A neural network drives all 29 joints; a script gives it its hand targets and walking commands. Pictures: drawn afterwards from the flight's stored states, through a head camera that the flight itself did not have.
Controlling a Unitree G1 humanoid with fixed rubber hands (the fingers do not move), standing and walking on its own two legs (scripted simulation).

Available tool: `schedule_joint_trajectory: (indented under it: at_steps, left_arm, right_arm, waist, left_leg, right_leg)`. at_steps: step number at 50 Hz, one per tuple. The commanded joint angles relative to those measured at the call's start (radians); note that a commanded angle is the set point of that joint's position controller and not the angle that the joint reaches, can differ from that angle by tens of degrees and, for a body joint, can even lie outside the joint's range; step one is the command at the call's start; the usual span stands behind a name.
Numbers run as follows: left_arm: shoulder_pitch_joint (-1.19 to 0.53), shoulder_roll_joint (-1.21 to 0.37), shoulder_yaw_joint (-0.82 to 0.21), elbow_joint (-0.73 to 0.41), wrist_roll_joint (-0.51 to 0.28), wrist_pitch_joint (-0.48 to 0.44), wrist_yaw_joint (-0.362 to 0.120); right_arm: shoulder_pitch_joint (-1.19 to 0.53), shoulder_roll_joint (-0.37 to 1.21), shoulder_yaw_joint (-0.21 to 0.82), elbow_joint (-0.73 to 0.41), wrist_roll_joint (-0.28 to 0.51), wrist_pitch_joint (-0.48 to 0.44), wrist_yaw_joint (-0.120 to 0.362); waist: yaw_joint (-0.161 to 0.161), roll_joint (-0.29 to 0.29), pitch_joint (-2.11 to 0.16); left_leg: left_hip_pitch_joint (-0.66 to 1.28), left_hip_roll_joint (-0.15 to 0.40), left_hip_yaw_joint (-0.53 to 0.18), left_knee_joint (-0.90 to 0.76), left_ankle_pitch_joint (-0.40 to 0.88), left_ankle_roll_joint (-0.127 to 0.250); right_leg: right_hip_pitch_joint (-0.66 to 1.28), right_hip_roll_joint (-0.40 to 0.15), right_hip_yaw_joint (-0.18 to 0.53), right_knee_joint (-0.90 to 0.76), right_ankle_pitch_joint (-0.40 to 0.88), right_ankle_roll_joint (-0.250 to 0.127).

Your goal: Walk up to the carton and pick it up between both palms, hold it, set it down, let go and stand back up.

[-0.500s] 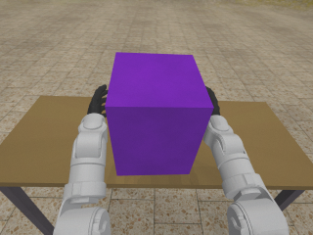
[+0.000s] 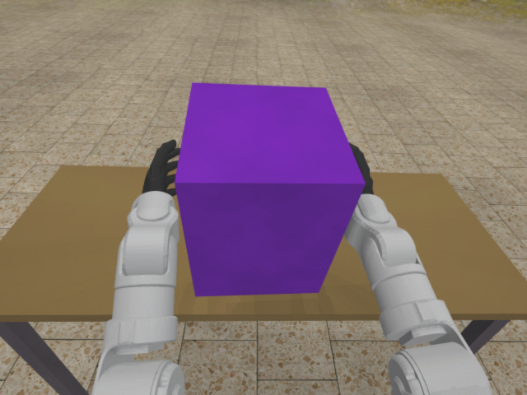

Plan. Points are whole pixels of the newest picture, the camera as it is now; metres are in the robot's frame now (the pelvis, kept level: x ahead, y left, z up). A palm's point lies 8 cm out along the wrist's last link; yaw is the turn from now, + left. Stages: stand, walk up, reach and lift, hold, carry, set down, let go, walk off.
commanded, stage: hold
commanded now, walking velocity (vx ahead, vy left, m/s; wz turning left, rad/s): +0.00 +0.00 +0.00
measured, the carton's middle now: (259, 194) +0.38 -0.01 +0.17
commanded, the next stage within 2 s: none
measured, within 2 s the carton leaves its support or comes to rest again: neither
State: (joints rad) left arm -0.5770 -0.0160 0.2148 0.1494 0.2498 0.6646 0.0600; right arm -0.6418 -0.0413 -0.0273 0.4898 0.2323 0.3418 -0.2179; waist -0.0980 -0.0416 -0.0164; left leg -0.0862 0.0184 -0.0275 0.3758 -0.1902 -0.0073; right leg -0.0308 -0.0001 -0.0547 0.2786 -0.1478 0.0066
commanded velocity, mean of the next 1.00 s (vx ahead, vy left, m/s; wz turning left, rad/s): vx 0.00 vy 0.00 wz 0.00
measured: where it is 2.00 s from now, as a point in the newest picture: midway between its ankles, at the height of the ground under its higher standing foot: outside the picture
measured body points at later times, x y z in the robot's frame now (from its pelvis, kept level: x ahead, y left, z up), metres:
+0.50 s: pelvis -0.02 -0.01 +0.00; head -0.07 +0.02 +0.45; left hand +0.37 +0.15 +0.21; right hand +0.37 -0.14 +0.19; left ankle +0.02 +0.12 -0.75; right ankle +0.01 -0.12 -0.75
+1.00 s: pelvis +0.00 +0.00 +0.00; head -0.06 +0.03 +0.44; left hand +0.36 +0.15 +0.20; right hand +0.37 -0.14 +0.20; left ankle +0.02 +0.12 -0.75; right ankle +0.01 -0.12 -0.75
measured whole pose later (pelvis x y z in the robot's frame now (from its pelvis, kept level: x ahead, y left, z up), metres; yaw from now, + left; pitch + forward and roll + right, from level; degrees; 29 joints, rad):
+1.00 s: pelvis +0.00 +0.00 +0.00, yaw +0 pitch -8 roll -1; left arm -0.55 -0.03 0.25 0.03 0.30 0.77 0.01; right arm -0.65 -0.03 -0.01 0.42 0.25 0.42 -0.24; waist -0.09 -0.05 0.00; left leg -0.03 0.02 -0.04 0.36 -0.19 -0.01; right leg 0.03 0.00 -0.05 0.28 -0.16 0.00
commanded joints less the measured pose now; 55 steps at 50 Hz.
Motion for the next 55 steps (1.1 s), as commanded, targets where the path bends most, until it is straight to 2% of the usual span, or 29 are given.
schedule_joint_trajectory:
  at_steps: [1, 4, 7, 9, 10, 11, 14, 16, 18, 21, 23, 25, 26, 27, 28, 29, 32, 33, 35, 38, 40, 42, 43, 44, 47, 48, 50, 52, 55]
  left_arm:
    - [-0.747, -0.617, -0.54, -0.239, -0.186, -0.055, -0.142]
    - [-0.663, -0.576, -0.486, -0.222, -0.144, -0.012, -0.164]
    - [-0.688, -0.563, -0.477, -0.239, -0.133, 0.016, -0.186]
    - [-0.725, -0.553, -0.456, -0.216, -0.122, 0.027, -0.198]
    - [-0.739, -0.559, -0.453, -0.225, -0.126, 0.026, -0.202]
    - [-0.757, -0.569, -0.469, -0.234, -0.131, 0.026, -0.203]
    - [-0.817, -0.568, -0.442, -0.136, -0.128, 0.026, -0.212]
    - [-0.845, -0.577, -0.432, -0.086, -0.128, 0.017, -0.213]
    - [-0.881, -0.575, -0.43, -0.087, -0.136, 0.005, -0.209]
    - [-0.904, -0.592, -0.422, -0.058, -0.149, -0.007, -0.2]
    - [-0.916, -0.602, -0.46, -0.121, -0.176, -0.026, -0.186]
    - [-0.892, -0.606, -0.479, -0.135, -0.183, -0.033, -0.172]
    - [-0.869, -0.588, -0.459, -0.11, -0.172, -0.029, -0.172]
    - [-0.836, -0.585, -0.449, -0.112, -0.17, -0.026, -0.178]
    - [-0.814, -0.57, -0.433, -0.108, -0.153, -0.018, -0.184]
    - [-0.771, -0.565, -0.404, -0.087, -0.132, -0.005, -0.193]
    - [-0.777, -0.545, -0.373, -0.103, -0.11, 0.015, -0.217]
    - [-0.791, -0.554, -0.383, -0.125, -0.111, 0.015, -0.219]
    - [-0.803, -0.553, -0.397, -0.152, -0.122, 0.011, -0.22]
    - [-0.81, -0.587, -0.466, -0.208, -0.15, 0.005, -0.206]
    - [-0.796, -0.585, -0.462, -0.193, -0.142, 0.009, -0.201]
    - [-0.768, -0.605, -0.503, -0.251, -0.161, 0.008, -0.198]
    - [-0.769, -0.595, -0.504, -0.259, -0.153, 0.011, -0.194]
    - [-0.745, -0.589, -0.499, -0.248, -0.147, 0.019, -0.195]
    - [-0.732, -0.579, -0.496, -0.258, -0.143, 0.028, -0.206]
    - [-0.74, -0.583, -0.512, -0.286, -0.15, 0.027, -0.206]
    - [-0.752, -0.567, -0.489, -0.264, -0.136, 0.029, -0.208]
    - [-0.731, -0.548, -0.46, -0.233, -0.117, 0.037, -0.211]
    - [-0.747, -0.561, -0.478, -0.241, -0.122, 0.037, -0.215]
  right_arm:
    - [-0.854, 0.605, 0.472, -0.421, 0.12, -0.053, 0.094]
    - [-0.803, 0.576, 0.483, -0.399, 0.127, -0.018, 0.076]
    - [-0.776, 0.57, 0.456, -0.36, 0.118, 0.006, 0.076]
    - [-0.811, 0.585, 0.422, -0.336, 0.093, 0.01, 0.084]
    - [-0.825, 0.602, 0.418, -0.345, 0.088, 0.006, 0.087]
    - [-0.831, 0.601, 0.403, -0.346, 0.083, 0.004, 0.089]
    - [-0.91, 0.615, 0.335, -0.309, 0.024, -0.004, 0.101]
    - [-0.937, 0.623, 0.297, -0.266, -0.004, -0.012, 0.108]
    - [-0.943, 0.632, 0.283, -0.234, -0.012, -0.018, 0.119]
    - [-1.012, 0.645, 0.293, -0.268, -0.012, -0.035, 0.126]
    - [-1.011, 0.663, 0.331, -0.301, 0.013, -0.041, 0.119]
    - [-1.005, 0.656, 0.375, -0.344, 0.046, -0.043, 0.11]
    - [-0.966, 0.633, 0.37, -0.295, 0.047, -0.029, 0.104]
    - [-0.961, 0.638, 0.386, -0.32, 0.053, -0.029, 0.097]
    - [-0.91, 0.621, 0.381, -0.264, 0.05, -0.016, 0.092]
    - [-0.903, 0.609, 0.382, -0.268, 0.055, -0.012, 0.089]
    - [-0.861, 0.6, 0.354, -0.218, 0.052, 0.002, 0.09]
    - [-0.868, 0.608, 0.356, -0.23, 0.055, -0.003, 0.093]
    - [-0.888, 0.622, 0.38, -0.273, 0.068, -0.008, 0.093]
    - [-0.92, 0.62, 0.42, -0.373, 0.101, -0.018, 0.086]
    - [-0.907, 0.612, 0.414, -0.358, 0.097, -0.011, 0.086]
    - [-0.882, 0.611, 0.432, -0.413, 0.114, -0.015, 0.084]
    - [-0.862, 0.598, 0.428, -0.396, 0.121, -0.009, 0.083]
    - [-0.85, 0.586, 0.43, -0.398, 0.118, -0.004, 0.081]
    - [-0.827, 0.588, 0.421, -0.398, 0.104, 0.009, 0.077]
    - [-0.809, 0.591, 0.419, -0.4, 0.106, 0.01, 0.08]
    - [-0.803, 0.584, 0.397, -0.357, 0.083, 0.017, 0.088]
    - [-0.796, 0.573, 0.392, -0.336, 0.073, 0.02, 0.094]
    - [-0.825, 0.581, 0.388, -0.362, 0.068, 0.011, 0.094]
  waist:
    - [0.008, 0.091, -0.511]
    - [0.02, 0.064, -0.407]
    - [0.008, 0.078, -0.349]
    - [0.017, 0.076, -0.303]
    - [0.02, 0.062, -0.318]
    - [0.008, 0.088, -0.324]
    - [0.009, 0.073, -0.276]
    - [-0.001, 0.074, -0.261]
    - [-0.008, 0.078, -0.306]
    - [0.009, 0.072, -0.409]
    - [0.0, 0.08, -0.519]
    - [0.007, 0.095, -0.57]
    - [0.002, 0.09, -0.504]
    - [0.006, 0.064, -0.506]
    - [0.001, 0.068, -0.442]
    - [0.014, 0.059, -0.412]
    - [0.012, 0.058, -0.339]
    - [0.013, 0.076, -0.345]
    - [0.014, 0.06, -0.376]
    - [0.001, 0.098, -0.44]
    - [0.003, 0.092, -0.384]
    - [-0.003, 0.105, -0.439]
    - [-0.006, 0.122, -0.408]
    - [-0.007, 0.108, -0.386]
    - [-0.015, 0.088, -0.354]
    - [-0.022, 0.099, -0.37]
    - [-0.02, 0.101, -0.325]
    - [-0.003, 0.083, -0.287]
    - [-0.012, 0.101, -0.333]
  left_leg:
    - [0.226, -0.06, 0.007, 0.022, 0.455, -0.053]
    - [0.191, -0.067, 0.018, 0.001, 0.426, -0.042]
    - [0.157, -0.066, 0.027, -0.036, 0.331, -0.043]
    - [0.116, -0.064, 0.037, -0.063, 0.247, -0.029]
    - [0.113, -0.066, 0.041, -0.066, 0.239, -0.022]
    - [0.113, -0.062, 0.037, -0.067, 0.232, -0.029]
    - [0.063, -0.062, 0.054, -0.103, 0.064, -0.006]
    - [0.04, -0.062, 0.056, -0.115, 0.021, 0.004]
    - [0.044, -0.055, 0.049, -0.117, -0.002, 0.009]
    - [0.065, -0.058, 0.048, -0.098, 0.03, 0.014]
    - [0.127, -0.062, 0.043, -0.058, 0.159, -0.003]
    - [0.169, -0.066, 0.034, -0.014, 0.286, -0.022]
    - [0.164, -0.066, 0.033, -0.019, 0.279, -0.024]
    - [0.169, -0.07, 0.035, -0.019, 0.287, -0.02]
    - [0.154, -0.068, 0.033, -0.031, 0.277, -0.022]
    - [0.145, -0.069, 0.037, -0.042, 0.261, -0.019]
    - [0.104, -0.069, 0.046, -0.078, 0.202, -0.012]
    - [0.106, -0.069, 0.046, -0.075, 0.222, -0.019]
    - [0.124, -0.073, 0.044, -0.064, 0.247, -0.02]
    - [0.181, -0.069, 0.033, -0.019, 0.371, -0.046]
    - [0.18, -0.065, 0.032, -0.026, 0.346, -0.044]
    - [0.205, -0.064, 0.027, -0.011, 0.4, -0.055]
    - [0.209, -0.064, 0.026, -0.008, 0.407, -0.06]
    - [0.21, -0.062, 0.026, -0.007, 0.414, -0.06]
    - [0.191, -0.061, 0.027, -0.028, 0.359, -0.054]
    - [0.184, -0.059, 0.026, -0.035, 0.348, -0.055]
    - [0.168, -0.06, 0.031, -0.052, 0.295, -0.049]
    - [0.15, -0.056, 0.036, -0.067, 0.258, -0.036]
    - [0.154, -0.058, 0.038, -0.064, 0.268, -0.041]
  right_leg:
    - [0.114, 0.078, -0.005, 0.012, 0.319, 0.036]
    - [0.161, 0.07, 0.001, 0.007, 0.34, 0.045]
    - [0.146, 0.063, 0.001, -0.01, 0.24, 0.039]
    - [0.121, 0.052, 0.001, -0.02, 0.152, 0.032]
    - [0.132, 0.052, -0.002, -0.02, 0.151, 0.033]
    - [0.127, 0.053, -0.001, -0.016, 0.138, 0.03]
    - [0.07, 0.043, -0.005, -0.036, -0.014, 0.03]
    - [0.051, 0.038, -0.007, -0.036, -0.045, 0.027]
    - [0.06, 0.038, -0.011, -0.027, -0.057, 0.023]
    - [0.065, 0.041, -0.015, -0.017, -0.033, 0.032]
    - [0.087, 0.05, -0.013, 0.0, 0.083, 0.037]
    - [0.109, 0.059, -0.013, 0.008, 0.176, 0.038]
    - [0.102, 0.055, -0.009, 0.001, 0.169, 0.041]
    - [0.118, 0.056, -0.009, 0.001, 0.192, 0.05]
    - [0.123, 0.055, -0.007, -0.001, 0.185, 0.047]
    - [0.134, 0.056, -0.008, -0.008, 0.17, 0.046]
    - [0.135, 0.049, -0.011, -0.02, 0.104, 0.047]
    - [0.134, 0.05, -0.012, -0.014, 0.11, 0.041]
    - [0.148, 0.055, -0.013, -0.013, 0.146, 0.047]
    - [0.147, 0.069, -0.018, 0.003, 0.234, 0.042]
    - [0.112, 0.07, -0.023, -0.012, 0.185, 0.035]
    - [0.121, 0.072, -0.023, -0.004, 0.234, 0.033]
    - [0.115, 0.071, -0.018, -0.007, 0.228, 0.032]
    - [0.126, 0.071, -0.017, -0.011, 0.238, 0.031]
    - [0.128, 0.066, -0.021, -0.015, 0.217, 0.039]
    - [0.13, 0.065, -0.021, -0.012, 0.208, 0.035]
    - [0.109, 0.059, -0.022, -0.019, 0.153, 0.032]
    - [0.118, 0.055, -0.02, -0.024, 0.128, 0.031]
    - [0.124, 0.054, -0.02, -0.016, 0.148, 0.032]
